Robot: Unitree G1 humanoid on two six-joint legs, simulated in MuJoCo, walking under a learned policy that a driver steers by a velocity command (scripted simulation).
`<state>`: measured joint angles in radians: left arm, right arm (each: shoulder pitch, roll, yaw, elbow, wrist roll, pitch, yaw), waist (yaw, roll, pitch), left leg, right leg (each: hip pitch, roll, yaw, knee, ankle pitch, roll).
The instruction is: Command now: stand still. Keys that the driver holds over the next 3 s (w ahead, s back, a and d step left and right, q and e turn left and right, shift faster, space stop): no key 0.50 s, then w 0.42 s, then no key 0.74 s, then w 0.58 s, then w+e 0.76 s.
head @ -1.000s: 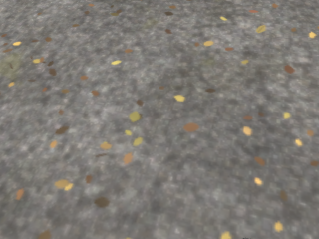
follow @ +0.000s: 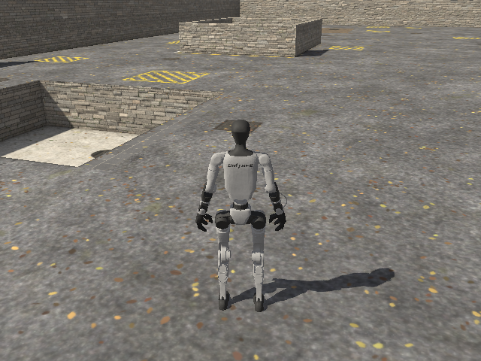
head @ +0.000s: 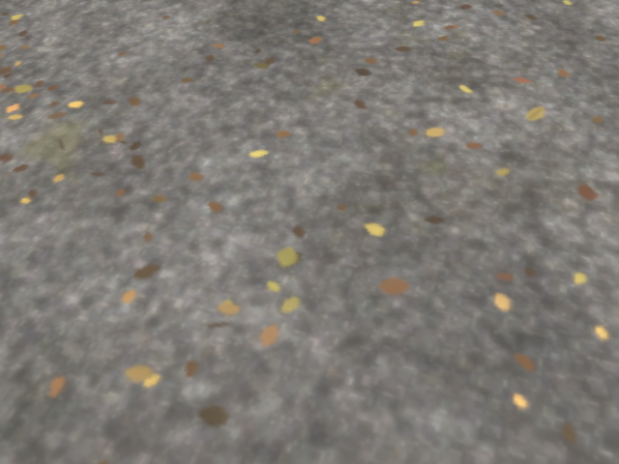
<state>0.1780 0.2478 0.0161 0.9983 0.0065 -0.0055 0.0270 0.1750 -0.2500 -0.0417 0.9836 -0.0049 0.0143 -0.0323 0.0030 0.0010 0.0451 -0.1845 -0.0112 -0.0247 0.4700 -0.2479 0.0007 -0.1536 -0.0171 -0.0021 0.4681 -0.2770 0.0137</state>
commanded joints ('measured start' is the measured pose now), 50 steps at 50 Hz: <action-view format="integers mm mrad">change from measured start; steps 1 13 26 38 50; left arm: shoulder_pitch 8 43 109 67 -174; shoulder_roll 118 107 79 156 -4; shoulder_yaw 20 12 3 42 8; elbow -23 22 61 -17 -172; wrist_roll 0 -1 -3 -41 -26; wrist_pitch -8 -6 -5 -56 -104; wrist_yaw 4 10 14 -7 -57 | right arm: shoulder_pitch -9 3 42 161 242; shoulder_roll -112 -98 -73 -24 -84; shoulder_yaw -18 -8 4 2 18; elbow -18 56 107 105 71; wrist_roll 1 3 5 38 -6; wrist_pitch -11 -10 -8 -111 -91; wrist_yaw -5 -8 -10 31 8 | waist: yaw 3 0 -2 -86 -39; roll -1 -2 0 -136 78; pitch -27 -18 -32 109 88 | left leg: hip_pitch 26 20 14 44 65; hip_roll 38 34 19 3 148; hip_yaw -38 -27 -7 47 -24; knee -68 -71 -73 -9 -299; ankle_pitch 167 160 44 -141 589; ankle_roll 16 15 15 107 149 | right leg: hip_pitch -40 -49 -51 -271 -470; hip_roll -28 -17 0 -182 -25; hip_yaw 26 19 5 293 -80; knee -85 -88 -90 -184 302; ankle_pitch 141 136 25 -362 170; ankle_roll -16 -16 -22 -175 -19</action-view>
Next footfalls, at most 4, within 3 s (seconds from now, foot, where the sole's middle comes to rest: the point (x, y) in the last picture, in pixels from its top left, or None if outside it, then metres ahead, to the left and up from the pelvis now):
1.16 right None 0.40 -0.11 -0.78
1.48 left None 0.33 0.12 -0.78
2.40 left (283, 353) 0.79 0.10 -0.78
2.94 right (406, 285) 0.99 -0.22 -0.78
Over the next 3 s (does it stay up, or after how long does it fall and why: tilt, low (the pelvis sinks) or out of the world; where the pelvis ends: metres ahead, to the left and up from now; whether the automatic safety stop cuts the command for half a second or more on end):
stays up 0.90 -0.10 -0.03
